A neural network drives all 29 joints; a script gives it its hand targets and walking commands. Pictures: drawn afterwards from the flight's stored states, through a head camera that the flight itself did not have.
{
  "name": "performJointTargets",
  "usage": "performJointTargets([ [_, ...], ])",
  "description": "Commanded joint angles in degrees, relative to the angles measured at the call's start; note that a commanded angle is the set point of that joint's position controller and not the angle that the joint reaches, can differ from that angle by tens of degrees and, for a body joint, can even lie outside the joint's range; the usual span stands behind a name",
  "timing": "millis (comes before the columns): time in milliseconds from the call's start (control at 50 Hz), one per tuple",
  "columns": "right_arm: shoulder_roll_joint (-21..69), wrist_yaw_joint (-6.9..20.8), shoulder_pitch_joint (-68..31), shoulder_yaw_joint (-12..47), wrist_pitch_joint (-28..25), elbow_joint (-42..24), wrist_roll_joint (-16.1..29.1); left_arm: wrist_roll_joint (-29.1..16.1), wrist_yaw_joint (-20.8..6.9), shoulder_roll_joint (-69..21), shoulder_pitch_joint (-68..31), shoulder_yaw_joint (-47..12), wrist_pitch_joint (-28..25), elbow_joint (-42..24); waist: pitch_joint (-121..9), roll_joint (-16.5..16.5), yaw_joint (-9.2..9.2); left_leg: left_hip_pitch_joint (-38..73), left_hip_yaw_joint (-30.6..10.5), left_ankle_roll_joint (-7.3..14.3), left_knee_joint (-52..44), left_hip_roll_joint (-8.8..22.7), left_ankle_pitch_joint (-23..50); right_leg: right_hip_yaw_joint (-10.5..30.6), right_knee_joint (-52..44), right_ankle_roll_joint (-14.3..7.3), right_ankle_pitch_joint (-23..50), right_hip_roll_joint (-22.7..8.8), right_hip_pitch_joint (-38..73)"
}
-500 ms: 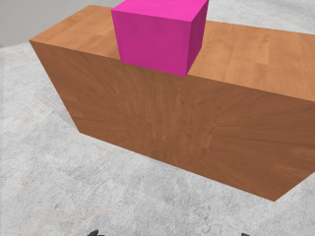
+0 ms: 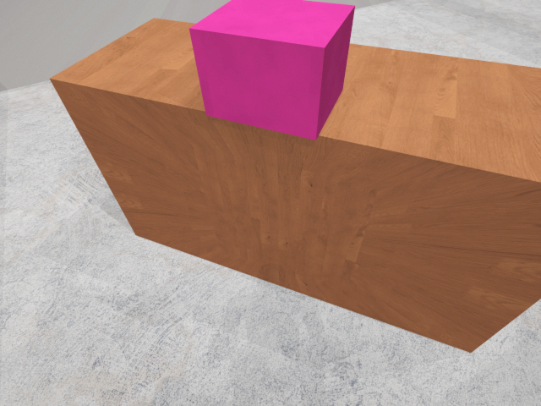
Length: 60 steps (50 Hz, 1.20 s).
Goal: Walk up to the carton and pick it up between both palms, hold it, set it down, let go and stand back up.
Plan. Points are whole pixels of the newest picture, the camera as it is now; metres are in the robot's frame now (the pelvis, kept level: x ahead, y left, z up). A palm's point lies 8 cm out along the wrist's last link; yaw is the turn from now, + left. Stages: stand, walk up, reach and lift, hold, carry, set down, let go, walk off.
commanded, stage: stand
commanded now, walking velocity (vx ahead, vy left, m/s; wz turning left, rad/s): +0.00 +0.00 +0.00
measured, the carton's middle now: (276, 63) +0.83 +0.01 +0.12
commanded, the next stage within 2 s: walk up in 0.92 s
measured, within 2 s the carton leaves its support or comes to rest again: neither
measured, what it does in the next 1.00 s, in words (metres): stands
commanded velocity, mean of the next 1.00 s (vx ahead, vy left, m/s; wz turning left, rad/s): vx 0.00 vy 0.00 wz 0.00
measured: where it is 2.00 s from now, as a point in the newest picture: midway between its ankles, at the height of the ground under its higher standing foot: outside the picture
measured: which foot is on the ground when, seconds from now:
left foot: down 0.00-1.00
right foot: down 0.00-1.00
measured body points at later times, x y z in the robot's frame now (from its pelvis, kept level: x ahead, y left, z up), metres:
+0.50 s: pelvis +0.00 +0.00 +0.01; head +0.00 +0.00 +0.46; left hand +0.04 +0.23 -0.14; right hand +0.04 -0.23 -0.14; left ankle +0.00 +0.13 -0.73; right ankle -0.01 -0.12 -0.73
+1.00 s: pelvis -0.01 -0.01 +0.01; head +0.00 +0.00 +0.46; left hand -0.02 +0.20 -0.15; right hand -0.04 -0.21 -0.15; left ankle +0.00 +0.13 -0.73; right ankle -0.01 -0.12 -0.73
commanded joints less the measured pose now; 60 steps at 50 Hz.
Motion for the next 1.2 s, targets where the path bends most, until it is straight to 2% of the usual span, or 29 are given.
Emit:
performJointTargets([
  [0,-6.0,-0.7,0.8,-2.0,-1.2,-3.1,-0.1,0.0,0.5,5.1,0.5,1.7,-0.8,-2.8,-0.5,-0.4,0.52,-0.2,-3.2,2.3,-6.9,2.5,8.7,4.0,-6.9,-2.1,10.0,-3.3,0.7],
  [40,-5.4,-0.7,-0.1,-1.9,-1.0,-2.9,-0.1,0.1,0.5,5.0,1.1,1.8,-0.7,-1.9,1.0,0.3,0.59,-0.5,-3.3,2.5,-7.1,2.7,9.0,3.4,-7.0,-1.8,11.1,-2.8,0.6],
  [80,-5.1,-0.9,0.4,-1.8,-1.0,-2.2,-0.2,0.0,1.0,5.9,1.4,1.9,-0.9,-1.2,2.1,-1.2,0.46,1.3,-3.2,2.4,-6.7,2.9,10.8,4.5,-8.0,-2.1,12.3,-3.8,-0.8],
  [100,-4.9,-0.7,0.9,-1.8,-0.9,-1.4,0.1,0.0,0.8,6.4,0.5,2.0,-0.9,-0.7,2.1,-0.8,0.05,0.5,-3.5,2.3,-8.1,2.6,8.4,4.1,-8.7,-1.9,9.9,-3.3,-0.2],
  [120,-5.5,-0.7,0.3,-1.9,-0.9,-0.9,-0.1,0.0,0.7,6.2,0.8,2.0,-0.7,-0.4,2.5,-0.3,0.56,0.7,-3.1,2.1,-8.2,2.7,8.1,3.9,-8.8,-1.7,9.2,-3.2,0.3],
  [140,-5.8,-0.7,2.0,-1.8,-0.9,-0.4,0.3,0.0,0.6,6.9,1.5,2.4,-1.0,-0.3,1.6,0.2,0.14,1.0,-3.6,2.2,-7.7,2.6,9.5,5.0,-9.1,-2.1,11.3,-3.8,1.2],
  [160,-5.1,-0.7,1.1,-1.9,-0.9,-0.1,-0.1,0.0,0.9,5.3,2.1,1.9,-1.0,0.9,0.9,-2.1,0.39,3.0,-2.9,2.4,-7.6,2.7,10.1,4.8,-9.1,-2.2,10.7,-4.0,0.1],
  [180,-5.6,-0.8,2.7,-2.1,-1.1,0.9,0.1,0.0,1.2,5.3,2.4,1.9,-0.9,1.7,0.4,-1.6,0.01,2.5,-3.5,2.1,-8.1,3.0,10.5,4.6,-9.0,-2.0,11.4,-3.3,2.2],
  [200,-5.9,-1.1,2.5,-2.1,-0.9,1.3,0.1,-0.2,1.1,4.8,2.5,1.9,-1.1,1.7,0.1,1.1,0.25,4.3,-2.8,2.1,-8.2,2.8,11.0,4.8,-9.4,-2.2,11.2,-3.9,1.0],
  [220,-5.4,-1.0,2.1,-2.1,-1.0,1.6,0.4,-0.3,0.9,5.4,1.2,1.9,-1.2,1.9,-1.4,1.3,-0.39,5.5,-3.6,2.6,-8.2,3.5,13.9,4.2,-8.7,-2.1,13.2,-3.4,2.1],
  [260,-4.8,-1.2,0.8,-1.8,-1.3,2.0,0.3,-0.4,1.2,6.7,1.3,2.6,-1.5,2.3,-3.2,2.2,0.42,4.3,-3.9,2.7,-8.5,3.7,15.5,3.1,-7.5,-1.4,16.0,-3.4,5.3],
  [280,-5.5,-1.2,-0.4,-2.0,-1.2,2.5,0.1,-0.3,1.2,6.9,1.5,2.6,-1.6,3.1,-1.4,0.7,0.73,3.8,-3.1,2.5,-7.8,3.1,14.9,3.8,-8.3,-1.7,16.2,-3.8,5.2],
  [300,-4.9,-1.1,1.3,-2.1,-1.4,2.9,0.2,-0.4,1.4,7.3,1.6,2.6,-1.5,4.1,-0.6,-0.4,-0.28,6.0,-3.2,2.3,-8.0,3.2,16.2,4.6,-9.0,-1.9,17.4,-4.3,3.7],
  [320,-4.7,-1.1,1.2,-2.1,-1.2,3.8,0.1,-0.3,1.3,6.2,3.2,2.4,-1.5,5.0,-1.8,0.6,0.77,7.1,-2.5,2.2,-7.6,3.4,18.3,4.3,-8.5,-1.9,19.4,-4.2,4.8],
  [340,-4.9,-1.4,0.5,-2.3,-1.0,4.3,0.1,-0.5,1.0,5.4,4.7,2.4,-1.4,5.8,1.2,-1.2,1.12,6.0,-2.7,2.2,-7.8,3.3,18.2,4.0,-8.9,-1.7,20.0,-3.7,3.3],
  [360,-5.4,-1.4,2.0,-2.5,-1.0,4.8,0.6,-0.4,1.3,5.2,4.1,2.1,-1.2,6.4,0.0,-1.0,0.20,6.4,-3.1,2.5,-8.4,3.2,15.7,3.8,-9.7,-2.1,18.9,-3.9,3.7],
  [380,-5.1,-1.5,2.0,-2.4,-0.9,5.6,0.3,-0.6,1.4,4.2,3.8,2.0,-1.2,6.5,1.6,-1.4,0.41,5.3,-3.0,2.6,-8.7,3.4,14.7,3.7,-9.5,-1.4,18.1,-3.7,4.3],
  [420,-4.0,-1.5,2.9,-1.8,-0.6,7.2,0.3,-0.3,1.4,5.2,3.5,2.3,-1.1,7.5,4.2,-2.2,0.33,3.7,-3.2,2.2,-10.0,3.2,12.9,4.4,-10.4,-2.0,15.2,-4.0,3.9],
  [500,-3.7,-1.3,1.5,-1.7,-0.5,9.1,0.4,-0.4,1.4,5.5,4.4,2.3,-1.1,9.3,2.9,-0.9,0.78,4.7,-3.2,2.3,-10.5,3.4,11.9,4.0,-11.6,-1.8,13.7,-3.8,5.3],
  [520,-4.6,-1.3,2.4,-2.0,-0.5,9.5,0.3,-0.2,1.6,4.0,3.0,1.7,-1.1,9.3,3.3,0.1,0.02,4.6,-3.2,2.2,-11.0,2.9,11.6,4.7,-12.1,-2.1,13.5,-4.4,5.2],
  [540,-3.7,-1.6,1.8,-1.8,-0.4,10.5,0.4,-0.3,1.7,4.2,4.5,1.8,-1.1,9.7,5.1,3.0,0.79,5.2,-3.0,2.1,-11.3,3.1,10.9,4.7,-12.1,-2.0,12.6,-4.4,3.2],
  [560,-2.7,-1.6,2.0,-1.5,-0.3,10.7,0.4,-0.4,1.7,3.5,3.4,1.6,-1.1,10.1,4.9,0.4,0.15,5.6,-3.1,1.9,-11.5,3.2,11.1,4.5,-12.4,-1.9,12.3,-4.1,3.3],
  [620,-2.2,-1.4,3.1,-1.2,-0.1,12.8,0.4,-0.3,1.7,3.4,4.2,1.3,-0.8,12.0,6.9,-0.3,0.05,5.1,-3.3,1.9,-12.8,3.2,8.3,5.2,-15.2,-2.0,6.2,-3.8,2.4],
  [740,-2.2,-1.4,3.2,-1.0,-0.7,15.3,0.4,-0.4,1.5,2.7,4.5,1.0,-1.3,14.3,4.5,-0.1,0.23,6.1,-3.3,1.7,-13.3,3.5,9.8,4.9,-15.3,-2.0,8.6,-3.9,5.0],
  [1080,0.2,-1.7,5.3,-0.1,-0.5,19.5,0.3,-0.4,1.7,0.7,5.8,0.4,-0.8,17.8,6.5,0.0,0.35,4.4,-3.3,1.3,-14.0,3.5,8.0,4.8,-16.0,-1.8,6.5,-3.8,3.8],
  [1100,-13.0,-0.7,-2.2,-4.3,1.9,15.8,-2.3,1.7,3.5,10.7,18.9,4.1,0.3,18.6,6.8,7.1,8.22,-9.6,9.5,-2.3,7.0,-2.4,-12.8,28.1,-20.6,-7.4,-19.0,-18.9,8.8],
  [1120,-10.7,-0.2,-4.9,-4.5,2.8,13.5,-3.8,1.6,4.3,15.1,23.2,5.1,1.4,21.0,10.5,-1.5,8.70,-19.0,1.8,-2.6,19.2,-0.8,-11.6,46.5,-28.9,-11.0,-31.0,-27.3,7.1],
  [1140,-6.5,0.4,-2.2,-3.5,2.7,12.5,-4.6,1.8,4.3,15.2,19.2,5.6,1.5,19.6,11.8,-2.8,5.50,-19.7,-1.2,-2.5,22.5,1.4,-6.0,45.3,-31.1,-11.8,-29.5,-28.4,3.7],
  [1180,-2.4,0.7,-1.4,-2.7,1.6,10.9,-2.5,1.5,3.9,13.9,9.9,6.2,0.6,15.4,11.0,-7.7,2.13,-18.8,-2.5,-2.9,25.6,2.8,1.1,32.8,-28.1,-9.1,-15.5,-21.8,-0.1],
])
